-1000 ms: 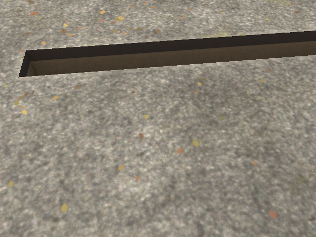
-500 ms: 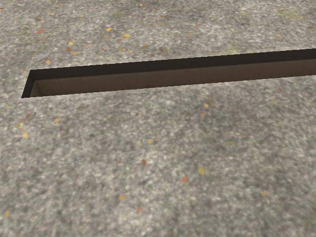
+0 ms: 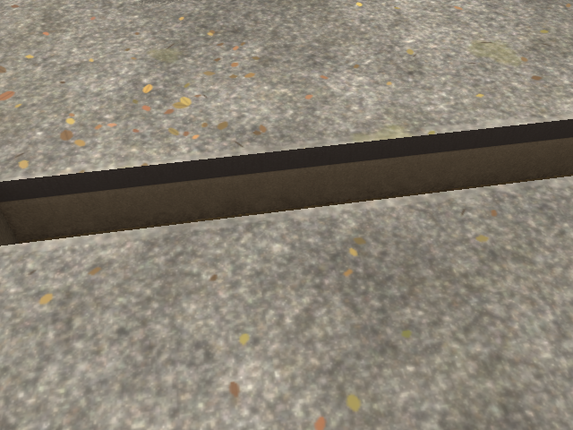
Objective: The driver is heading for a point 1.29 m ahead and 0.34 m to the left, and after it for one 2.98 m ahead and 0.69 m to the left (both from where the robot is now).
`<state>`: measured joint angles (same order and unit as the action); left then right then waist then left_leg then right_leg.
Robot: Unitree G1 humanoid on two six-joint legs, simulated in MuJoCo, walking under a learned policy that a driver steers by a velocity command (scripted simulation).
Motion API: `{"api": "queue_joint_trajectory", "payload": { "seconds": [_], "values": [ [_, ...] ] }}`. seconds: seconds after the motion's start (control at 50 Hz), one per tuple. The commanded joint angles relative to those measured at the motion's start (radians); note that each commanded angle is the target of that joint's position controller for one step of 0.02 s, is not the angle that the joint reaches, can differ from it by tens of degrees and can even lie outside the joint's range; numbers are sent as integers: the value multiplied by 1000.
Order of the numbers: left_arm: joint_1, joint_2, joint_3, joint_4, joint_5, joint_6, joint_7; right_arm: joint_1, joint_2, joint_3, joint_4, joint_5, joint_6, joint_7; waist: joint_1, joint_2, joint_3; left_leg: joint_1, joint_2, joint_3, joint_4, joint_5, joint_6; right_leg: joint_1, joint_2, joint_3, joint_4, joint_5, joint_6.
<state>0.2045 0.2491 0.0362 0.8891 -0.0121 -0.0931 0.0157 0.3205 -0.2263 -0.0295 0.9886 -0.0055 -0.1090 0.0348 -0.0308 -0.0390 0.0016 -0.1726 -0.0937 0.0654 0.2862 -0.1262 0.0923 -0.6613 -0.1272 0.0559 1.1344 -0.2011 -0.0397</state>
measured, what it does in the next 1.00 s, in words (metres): walks ahead, turning left: right foot, then left foot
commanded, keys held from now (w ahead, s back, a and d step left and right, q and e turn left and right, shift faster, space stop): w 0.38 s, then w+q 0.62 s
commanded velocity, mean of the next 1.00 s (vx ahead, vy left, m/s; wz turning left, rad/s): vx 0.50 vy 0.00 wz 0.24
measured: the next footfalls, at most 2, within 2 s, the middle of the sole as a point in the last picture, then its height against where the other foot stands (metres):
right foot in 0.30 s outside the picture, level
left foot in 0.88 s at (253, 391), level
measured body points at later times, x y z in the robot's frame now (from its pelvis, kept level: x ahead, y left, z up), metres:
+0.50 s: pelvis +0.28 -0.08 +0.00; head +0.29 -0.10 +0.45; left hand +0.33 +0.18 -0.12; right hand +0.36 -0.35 -0.14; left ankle +0.28 +0.09 -0.65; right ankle +0.29 -0.16 -0.74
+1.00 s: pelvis +0.54 +0.01 -0.02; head +0.57 +0.02 +0.43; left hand +0.55 +0.29 -0.14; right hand +0.73 -0.21 -0.13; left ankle +0.58 +0.08 -0.74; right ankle +0.48 -0.17 -0.63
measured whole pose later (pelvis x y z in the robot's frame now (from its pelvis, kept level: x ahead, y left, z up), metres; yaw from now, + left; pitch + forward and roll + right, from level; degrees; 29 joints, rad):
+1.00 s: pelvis +0.54 +0.01 -0.02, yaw +18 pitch +2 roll +0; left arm 0.22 0.26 0.05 0.87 -0.02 -0.13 0.01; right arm 0.21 -0.26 -0.08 0.79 0.01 -0.05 0.03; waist 0.00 -0.01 0.04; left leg -0.38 -0.10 0.02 0.52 -0.17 0.11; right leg -0.42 -0.05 0.03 1.27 -0.40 -0.01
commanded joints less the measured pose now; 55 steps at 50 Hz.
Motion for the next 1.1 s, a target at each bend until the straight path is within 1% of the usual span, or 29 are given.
{"api": "queue_joint_trajectory", "payload": {
  "seconds": [0.02, 0.1, 0.2, 0.24, 0.26, 0.28, 0.3, 0.32, 0.34, 0.36, 0.4, 0.44, 0.5, 0.56, 0.64, 0.74, 0.78, 0.82, 0.84, 0.86, 0.88, 0.9, 0.92, 0.94, 0.96, 0.98, 1.0, 1.04, 1.1],
  "values": [
    [33, 45, 13, -42, 12, 4, 7, -41, -133, -21, -56, 2, -18, -20, 47, 74, 54, -106, 279, -206, -203, 73, 171, -18, -42, 2, -145, 162, 27],
    [-129, 28, 6, -84, 3, -8, -6, 39, -161, -26, -38, 18, -4, -34, -12, 76, 54, -21, 264, -157, -185, 85, 127, 18, 5, -38, -433, 307, 35],
    [-248, 45, 3, -134, -10, -17, -37, 111, -171, -32, -5, 27, 17, -37, -47, 92, 81, 145, 329, -180, -111, 59, 112, 12, 33, -42, -581, 214, 14],
    [-220, 67, 11, -138, -10, -26, -46, 101, -183, -38, -4, 27, 28, -39, -18, 106, 65, 187, 351, -193, -54, 118, 96, 75, 51, -53, -622, 133, -15],
    [-159, 87, 22, -125, -9, -30, -47, 79, -189, -39, -8, 26, 33, -39, 23, 115, 32, 187, 341, -179, 17, 246, 81, 171, 77, -76, -643, 107, -32],
    [-18, 127, 45, -82, -8, -32, -44, 64, -173, -33, -14, 21, 39, -39, 91, 104, -49, 162, 288, -136, 183, 403, 57, 354, 110, -99, -662, 102, -59],
    [189, 206, 72, -34, 1, -34, -35, 55, -132, -14, -40, 5, 38, -38, 167, 30, -202, -3, 225, -75, 479, 320, 19, 657, -16, 40, -639, 123, -123],
    [302, 304, 97, -6, 11, -24, -37, 165, -11, 22, -49, 7, 14, -29, 138, -231, -334, -434, 46, -18, 867, -116, -58, 1040, -247, 489, -722, -37, -278],
    [305, 211, 70, -8, 12, -25, -40, 148, -75, 9, -36, 22, -12, -25, 150, -202, -364, -557, 54, -181, 1013, -418, -39, 1052, -273, 678, -832, -98, -279],
    [209, 158, 51, -25, 7, -28, -40, 56, -159, -14, -66, 48, -25, -21, 127, -139, -222, -630, 114, -185, 1055, -348, -17, 928, -244, 531, -839, -75, -226],
    [44, 94, 30, -59, 10, -25, -46, -29, -146, -20, -81, 35, -17, -33, 67, -12, -84, -559, 202, -146, 960, -182, -19, 657, -166, 286, -899, 83, -182],
    [18, 62, 23, -44, 19, -32, -51, 12, -104, -24, -67, 34, 17, -37, 21, -47, -46, -453, 235, -150, 890, -110, -29, 531, -111, 153, -963, 143, -157],
    [70, 91, 34, -4, 29, -41, -39, -2, -81, -29, -74, 38, 43, -42, 13, -31, -2, -500, 219, -179, 843, -28, -42, 507, -101, 34, -995, 277, -160],
    [96, 102, 37, 15, 33, -37, -21, -84, -81, -38, -108, 31, 43, -40, 27, -16, 21, -585, 198, -214, 710, 100, -52, 552, -107, -37, -1007, 322, -148],
    [106, 116, 37, 23, 26, -32, -2, -200, -62, -33, -151, 23, 39, -21, 59, -15, 56, -560, 184, -145, 500, 247, -51, 575, -97, -132, -1034, 297, -118],
    [184, 133, 45, 61, 13, -3, 8, -335, -40, -21, -233, 24, 39, 10, 105, 4, 106, -632, 180, -74, 381, 171, -25, 758, -155, -190, -971, 380, -108],
    [166, 145, 49, 57, 7, 13, 10, -328, -44, -25, -256, 25, 42, 24, 86, -6, 96, -581, 153, -20, 363, 80, -2, 783, -159, -228, -886, 558, -95],
    [141, 178, 57, 43, 0, 25, 17, -272, -71, -42, -267, 26, 46, 32, 38, -48, 28, -425, 85, 51, 375, -24, 33, 777, -161, -253, -744, 895, -77],
    [116, 192, 61, 34, 0, 32, 20, -171, -105, -61, -251, 28, 48, 32, -22, -65, -32, -285, 43, 73, 368, -56, 57, 752, -149, -266, -597, 1010, -63],
    [88, 197, 60, 22, -4, 34, 21, -11, -164, -94, -214, 30, 50, 23, -110, -44, -115, -45, 10, 59, 284, 13, 96, 657, -106, -283, -377, 954, -31],
    [100, 170, 50, -9, 9, 19, 19, 126, -276, -129, -191, 30, 58, -4, -146, 110, -211, 246, 194, -235, 241, 56, 172, 394, -40, -288, -29, 530, 16],
    [197, 27, 8, -50, 20, -21, -3, 70, -336, -129, -226, 30, 51, -6, -17, 307, -337, 545, 434, -832, 99, -7, 385, -4, 195, -121, 333, -361, 70],
    [91, 121, 28, -73, -13, -65, -18, 106, -256, -107, -223, 19, 50, -3, -89, 193, -371, 546, 429, -851, 19, -30, 354, -104, 146, 67, 370, -344, 38],
    [24, 134, 34, -101, -39, -76, -21, 76, -189, -91, -223, 15, 46, -6, -76, 148, -238, 451, 392, -685, 33, -3, 302, -159, 101, 49, 331, -286, 13],
    [-3, 126, 34, -106, -24, -77, -12, -2, -150, -79, -241, 22, 42, -4, -25, 27, -134, 275, 340, -556, 23, 76, 256, -125, 55, 40, 224, -208, 9],
    [-14, 137, 47, -104, 1, -66, -1, -64, -111, -67, -260, 18, 41, -6, 9, 13, -94, 147, 298, -472, 11, 142, 226, -59, 23, 31, 138, -166, 15],
    [9, 138, 53, -107, 8, -49, 0, -93, -104, -61, -278, 9, 41, -12, 42, 31, -72, 55, 271, -435, -15, 175, 219, 2, 7, 34, 101, -134, 23],
    [29, 110, 53, -120, 16, -23, 2, -80, -130, -68, -286, 7, 37, -21, 62, 46, -54, -35, 248, -394, -36, 266, 228, 43, 6, 14, 18, -102, 54],
    [-69, 89, 47, -166, 31, -8, 10, -19, -168, -79, -281, 14, 38, -43, 42, 69, -25, -89, 204, -333, -36, 320, 210, 30, 34, -14, -179, 36, 91]
  ]
}}
Velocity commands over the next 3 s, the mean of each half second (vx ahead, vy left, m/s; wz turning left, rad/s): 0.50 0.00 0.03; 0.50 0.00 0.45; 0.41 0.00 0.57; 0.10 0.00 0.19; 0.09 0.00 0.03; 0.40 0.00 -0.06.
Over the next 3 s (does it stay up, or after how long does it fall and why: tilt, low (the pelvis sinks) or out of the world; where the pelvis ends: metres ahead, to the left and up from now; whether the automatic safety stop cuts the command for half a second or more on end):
stays up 0.97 0.24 -0.03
